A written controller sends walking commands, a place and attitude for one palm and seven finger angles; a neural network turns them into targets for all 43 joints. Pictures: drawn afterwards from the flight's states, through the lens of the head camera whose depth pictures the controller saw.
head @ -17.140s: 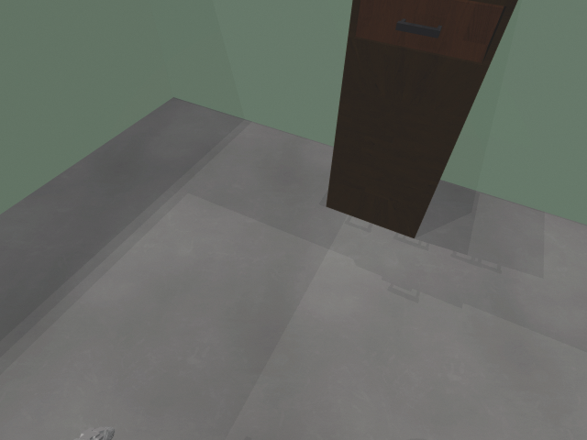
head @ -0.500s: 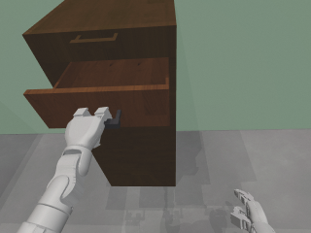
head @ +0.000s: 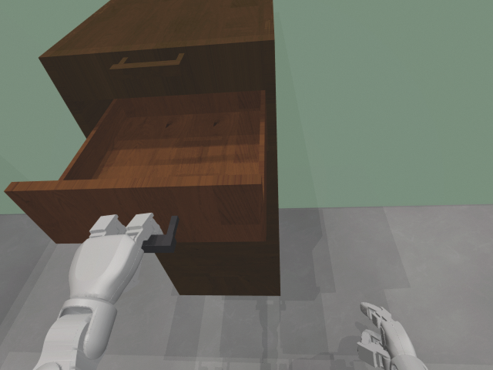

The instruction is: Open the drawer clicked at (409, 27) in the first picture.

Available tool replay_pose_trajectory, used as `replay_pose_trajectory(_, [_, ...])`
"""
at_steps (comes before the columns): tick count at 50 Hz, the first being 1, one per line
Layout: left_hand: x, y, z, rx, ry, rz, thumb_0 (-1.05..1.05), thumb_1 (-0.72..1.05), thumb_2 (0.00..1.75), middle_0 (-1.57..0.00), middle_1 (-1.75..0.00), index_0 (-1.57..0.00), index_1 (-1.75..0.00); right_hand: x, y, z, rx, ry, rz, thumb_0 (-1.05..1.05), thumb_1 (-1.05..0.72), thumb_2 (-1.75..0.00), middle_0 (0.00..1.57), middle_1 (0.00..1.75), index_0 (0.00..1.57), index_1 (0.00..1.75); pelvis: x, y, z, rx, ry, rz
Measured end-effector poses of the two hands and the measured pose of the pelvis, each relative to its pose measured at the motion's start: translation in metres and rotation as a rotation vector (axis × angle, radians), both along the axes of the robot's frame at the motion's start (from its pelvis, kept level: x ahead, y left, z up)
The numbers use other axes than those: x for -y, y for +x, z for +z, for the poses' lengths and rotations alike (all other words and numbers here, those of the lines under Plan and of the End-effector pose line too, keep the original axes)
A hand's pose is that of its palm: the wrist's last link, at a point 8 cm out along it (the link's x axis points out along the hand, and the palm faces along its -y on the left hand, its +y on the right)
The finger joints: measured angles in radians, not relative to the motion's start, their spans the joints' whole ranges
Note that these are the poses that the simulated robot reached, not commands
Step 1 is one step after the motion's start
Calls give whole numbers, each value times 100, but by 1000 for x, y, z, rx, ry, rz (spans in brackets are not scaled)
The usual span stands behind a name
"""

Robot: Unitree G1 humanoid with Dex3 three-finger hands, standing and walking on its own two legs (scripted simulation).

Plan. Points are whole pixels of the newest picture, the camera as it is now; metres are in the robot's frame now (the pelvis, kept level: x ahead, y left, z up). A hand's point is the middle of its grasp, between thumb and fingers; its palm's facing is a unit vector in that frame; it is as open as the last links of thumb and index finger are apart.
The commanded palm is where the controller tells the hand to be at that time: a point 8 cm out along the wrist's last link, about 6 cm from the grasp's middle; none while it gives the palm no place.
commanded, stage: pull the drawer open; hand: left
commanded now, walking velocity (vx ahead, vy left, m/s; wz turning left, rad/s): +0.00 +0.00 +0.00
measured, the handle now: (138, 233) +0.29 +0.20 +0.11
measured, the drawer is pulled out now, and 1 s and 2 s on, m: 0.25 0.30 0.30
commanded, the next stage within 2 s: open the thumb to release the handle in 0.36 s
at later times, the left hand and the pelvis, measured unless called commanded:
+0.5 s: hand (116, 308) +0.18 +0.20 +0.09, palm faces +0.08 -0.13 -0.99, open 5.9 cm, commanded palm +0.16 +0.22 +0.14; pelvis -0.01 +0.00 +0.00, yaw +0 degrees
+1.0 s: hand (118, 302) +0.19 +0.20 +0.09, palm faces +0.09 -0.13 -0.99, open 12.7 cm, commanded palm +0.16 +0.21 +0.14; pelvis -0.03 +0.00 +0.00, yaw +2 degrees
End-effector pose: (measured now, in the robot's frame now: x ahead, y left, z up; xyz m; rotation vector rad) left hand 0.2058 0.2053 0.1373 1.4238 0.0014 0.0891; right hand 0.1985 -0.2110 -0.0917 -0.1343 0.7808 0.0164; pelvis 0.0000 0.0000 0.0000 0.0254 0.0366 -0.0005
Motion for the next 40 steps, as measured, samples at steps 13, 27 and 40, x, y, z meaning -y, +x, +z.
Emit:
replay_pose_trajectory(13, [3,-52,-1,16,3,0,4,73,80,-29,-135,-38,-128,4,-4,1,38,-3,10,1,-91,-89,20,30,20,30,0,-11,-4,7,-4,2])
replay_pose_trajectory(27, [-1,-48,-1,36,25,-22,2,73,80,-32,-135,-37,-126,-5,1,6,70,-9,30,1,-91,-89,20,30,20,30,-1,-12,-5,15,-8,5])
replay_pose_trajectory(40, [1,-44,2,44,23,14,1,25,62,-39,-130,-37,-128,-22,-2,0,27,-3,66,1,-91,-89,20,30,20,30,1,-23,-1,45,-7,28])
